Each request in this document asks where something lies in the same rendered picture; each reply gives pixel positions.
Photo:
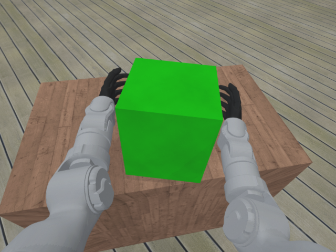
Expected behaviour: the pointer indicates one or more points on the right robot hand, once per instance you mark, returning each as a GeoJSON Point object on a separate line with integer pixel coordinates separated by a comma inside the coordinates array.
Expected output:
{"type": "Point", "coordinates": [233, 108]}

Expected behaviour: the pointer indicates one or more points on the right robot upper arm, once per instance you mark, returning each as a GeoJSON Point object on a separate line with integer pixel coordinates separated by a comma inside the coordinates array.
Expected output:
{"type": "Point", "coordinates": [254, 226]}

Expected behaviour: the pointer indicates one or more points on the left robot forearm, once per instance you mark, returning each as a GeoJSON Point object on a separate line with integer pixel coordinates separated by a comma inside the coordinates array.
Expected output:
{"type": "Point", "coordinates": [94, 137]}

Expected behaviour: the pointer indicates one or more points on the carton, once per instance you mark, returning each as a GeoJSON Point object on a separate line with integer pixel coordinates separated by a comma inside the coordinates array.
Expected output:
{"type": "Point", "coordinates": [169, 115]}

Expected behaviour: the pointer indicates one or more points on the left robot hand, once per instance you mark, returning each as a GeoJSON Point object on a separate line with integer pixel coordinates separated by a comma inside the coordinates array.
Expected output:
{"type": "Point", "coordinates": [110, 84]}

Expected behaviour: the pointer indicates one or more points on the left robot upper arm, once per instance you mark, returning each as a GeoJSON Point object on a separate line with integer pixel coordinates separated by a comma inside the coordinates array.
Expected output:
{"type": "Point", "coordinates": [75, 198]}

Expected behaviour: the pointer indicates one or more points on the pedestal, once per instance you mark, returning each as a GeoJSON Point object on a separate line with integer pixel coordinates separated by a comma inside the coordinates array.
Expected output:
{"type": "Point", "coordinates": [144, 209]}

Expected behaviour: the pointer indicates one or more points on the right robot forearm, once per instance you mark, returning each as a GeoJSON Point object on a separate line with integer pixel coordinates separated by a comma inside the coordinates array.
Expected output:
{"type": "Point", "coordinates": [239, 164]}

